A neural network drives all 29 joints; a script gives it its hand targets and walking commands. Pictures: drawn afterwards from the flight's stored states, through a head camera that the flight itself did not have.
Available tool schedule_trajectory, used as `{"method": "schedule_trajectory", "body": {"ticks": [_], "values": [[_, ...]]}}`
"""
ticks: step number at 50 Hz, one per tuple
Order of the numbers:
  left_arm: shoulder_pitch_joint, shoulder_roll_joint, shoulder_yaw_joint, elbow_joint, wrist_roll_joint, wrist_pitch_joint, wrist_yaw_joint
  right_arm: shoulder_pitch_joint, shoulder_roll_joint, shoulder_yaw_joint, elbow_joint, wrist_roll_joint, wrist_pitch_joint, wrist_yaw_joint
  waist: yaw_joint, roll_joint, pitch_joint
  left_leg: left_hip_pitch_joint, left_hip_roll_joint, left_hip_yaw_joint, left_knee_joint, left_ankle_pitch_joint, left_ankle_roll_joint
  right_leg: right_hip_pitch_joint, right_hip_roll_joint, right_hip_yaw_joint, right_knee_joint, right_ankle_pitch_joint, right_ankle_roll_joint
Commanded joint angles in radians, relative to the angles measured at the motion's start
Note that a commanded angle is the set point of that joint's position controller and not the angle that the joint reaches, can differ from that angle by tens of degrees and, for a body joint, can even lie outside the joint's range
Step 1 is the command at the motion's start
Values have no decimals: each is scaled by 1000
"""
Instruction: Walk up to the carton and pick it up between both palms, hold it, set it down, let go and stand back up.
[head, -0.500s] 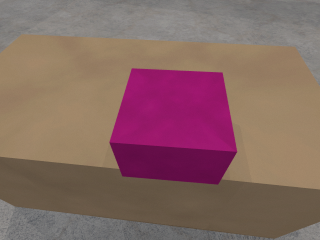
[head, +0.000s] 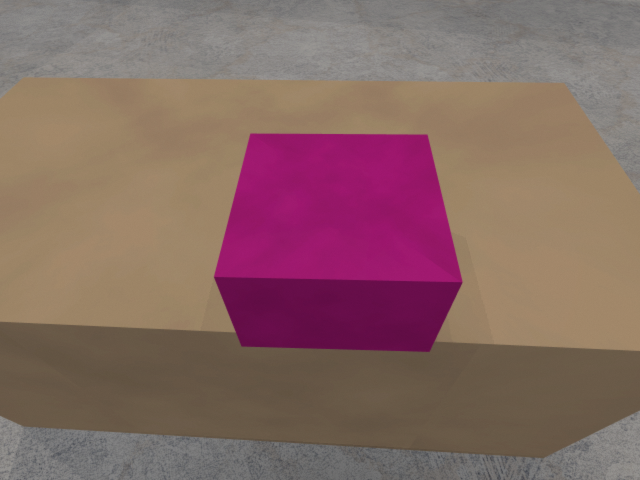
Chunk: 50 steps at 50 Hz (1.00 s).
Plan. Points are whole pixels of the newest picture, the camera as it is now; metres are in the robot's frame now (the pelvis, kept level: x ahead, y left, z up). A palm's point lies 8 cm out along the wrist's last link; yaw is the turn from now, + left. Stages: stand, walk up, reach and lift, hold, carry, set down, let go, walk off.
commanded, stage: walk up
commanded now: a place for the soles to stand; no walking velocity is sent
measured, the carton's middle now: (336, 238) +0.44 +0.00 +0.02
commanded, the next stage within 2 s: reach and lift in 0.48 s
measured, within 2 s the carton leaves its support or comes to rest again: neither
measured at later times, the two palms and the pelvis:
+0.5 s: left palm out of the picture +0.02 +0.23 -0.14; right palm out of the picture +0.00 -0.25 -0.15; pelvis +0.00 +0.00 +0.00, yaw -2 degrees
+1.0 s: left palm out of the picture +0.08 +0.20 -0.12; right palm out of the picture +0.12 -0.27 -0.11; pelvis -0.03 -0.06 -0.02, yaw +6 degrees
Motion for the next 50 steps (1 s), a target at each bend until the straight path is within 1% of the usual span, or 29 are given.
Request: {"method": "schedule_trajectory", "body": {"ticks": [1, 2, 4, 5, 8, 12, 14, 17, 18, 21, 24, 25, 26, 28, 29, 30, 31, 32, 33, 35, 37, 38, 39, 41, 42, 44, 47, 49, 50], "values": [[64, 133, 20, -35, 5, -21, 8, 50, -146, -28, -32, 3, -10, -5, 17, -4, 22, 38, 202, -177, -145, 68, 2, -111, -99, 68, -85, 134, -84], [49, 157, 29, -37, 2, -20, 6, 24, -133, -23, -34, -3, -13, -6, -6, -63, 12, 88, 209, -169, -111, 72, 12, -142, -96, 73, -100, 177, -87], [29, 166, 32, -59, 15, -21, 6, 58, -198, -43, -46, 6, -4, -13, -16, -62, 6, 72, 225, -188, -134, 95, -2, -145, -72, 24, -38, 164, -71], [63, 137, 25, -38, 2, -18, 4, 42, -167, -31, -48, 0, -8, -7, 9, -53, -17, 54, 227, -183, -133, 11, 17, -110, -76, 41, -67, 132, -62], [77, 112, 23, -47, 14, -13, 14, 48, -172, -44, -63, 3, 9, -2, -4, -22, 75, -25, 210, -185, -122, -157, 12, -172, -75, 65, -71, 69, -85], [85, 128, 23, -53, 10, -8, 12, 54, -152, -39, -51, 2, 8, -10, 2, 13, 84, -12, 218, -212, -167, -147, 0, -188, -70, 62, -73, 25, -81], [93, 152, 29, -54, 3, -14, 15, 71, -169, -39, -62, 12, 2, -12, -10, -1, 64, 20, 255, -216, -194, -86, -13, -215, -59, 34, -32, 85, -65], [81, 92, 21, -66, 9, -22, 4, 66, -200, -49, -71, 1, 3, -2, 8, -52, -6, 10, 259, -206, -135, -128, 34, -140, -60, 27, -15, 75, -76], [52, 158, 43, -86, 15, -17, 8, 50, -188, -53, -81, -9, 6, -4, -21, -56, 22, 7, 254, -201, -139, -173, 21, -167, -53, 42, -26, 48, -73], [56, 166, 41, -97, 8, -19, 12, 56, -181, -43, -79, 0, 2, -13, -17, 14, 8, 50, 248, -177, -133, -10, -7, -194, -57, 50, -16, 164, -73], [64, 150, 40, -105, 6, -20, 13, 60, -168, -46, -78, 1, -3, -14, -21, -2, -44, 138, 262, -157, -91, 188, 8, -206, -52, 29, 16, 173, -72], [-749, 224, -35, -343, -66, 177, -7, -680, -143, -131, -344, -64, -49, 56, -21, -53, -148, -263, 186, -223, 163, 28, -99, -254, -50, -148, 184, -108, -96], [-555, 194, -87, -353, -74, 279, 0, -562, -154, -197, -360, -70, -4, 103, -20, -67, -22, -312, 222, -318, 120, -163, -125, -290, -56, -159, 192, -208, -73], [-498, 247, -34, -442, -64, 421, -7, -416, -164, -216, -351, -124, 71, 121, -46, -92, -179, -208, 197, -237, 212, -49, -96, -267, -66, -148, 201, -71, -50], [-510, 206, -21, -477, -34, 482, -21, -407, -162, -168, -390, -94, 101, 117, -47, -74, -236, -217, 182, -170, 265, 15, -126, -226, -63, -167, 228, 60, -49], [-512, 234, 21, -584, -16, 539, -33, -353, -139, -149, -404, -40, 134, 113, -26, 11, -351, -172, 181, -149, 336, 174, -157, -180, -62, -161, 264, 257, -39], [-429, 250, 60, -578, 19, 584, -56, -311, -148, -150, -370, 17, 142, 100, -11, 69, -390, -138, 176, -155, 395, 406, -177, -195, -53, -150, 308, 416, -43], [-433, 247, 99, -633, 32, 626, -76, -284, -153, -111, -385, 97, 159, 96, -38, 101, -479, -55, 181, -192, 437, 596, -184, -234, -42, -155, 356, 510, -33], [-303, 222, 141, -639, 60, 664, -96, -251, -178, -100, -396, 120, 161, 91, -17, 115, -452, 33, 184, -214, 448, 652, -198, -269, -39, -184, 347, 503, -21], [-79, 183, 214, -722, 122, 689, -138, -120, -227, -66, -441, 178, 172, 68, -2, 58, -433, 120, 159, -178, 384, 602, -194, -190, -24, -183, 243, 562, -20], [24, 136, 195, -799, 144, 732, -167, -39, -260, -35, -461, 247, 188, 31, -72, 46, -351, 138, 166, -219, 335, 560, -183, -150, -17, -198, 179, 575, -27], [76, 139, 190, -878, 158, 740, -166, -46, -297, -25, -480, 258, 187, 13, -57, 61, -318, 135, 162, -230, 300, 528, -192, -120, -16, -215, 151, 522, -21], [100, 147, 189, -913, 179, 733, -163, -24, -283, 10, -503, 243, 185, -5, -39, 22, -293, 95, 112, -165, 294, 450, -175, -113, -12, -204, 123, 581, -28], [121, 170, 180, -999, 141, 702, -155, -36, -221, 34, -569, 267, 178, -18, -45, 38, -183, 57, 86, -128, 218, 288, -147, -82, -8, -196, 60, 507, -16], [10, 181, 189, -998, 168, 684, -142, -34, -179, 44, -580, 247, 173, -24, -79, 13, -169, 66, 92, -118, 193, 236, -138, -84, -22, -218, 28, 423, -9], [-93, 233, 202, -1063, 173, 634, -112, -90, -134, 7, -686, 210, 154, -11, -31, 54, -37, -49, 101, -150, 152, 115, -113, -171, -36, -191, 10, 261, -25], [-282, 280, 150, -1017, 105, 524, -97, -127, -53, -46, -732, 154, 140, 13, -60, 103, -24, -106, 155, -135, 161, -92, -67, -269, -60, -165, 10, -56, -39], [-365, 321, 167, -1015, 72, 471, -97, -150, -3, -56, -798, 103, 121, 13, -46, 84, -74, -157, 150, -117, 193, -126, -58, -217, -102, -94, -8, -116, -28], [-355, 306, 124, -1010, 18, 450, -103, -129, 5, -78, -834, 92, 119, 6, -77, 94, -106, -177, 158, -115, 181, -129, -69, -173, -102, -87, -6, -94, -27]]}}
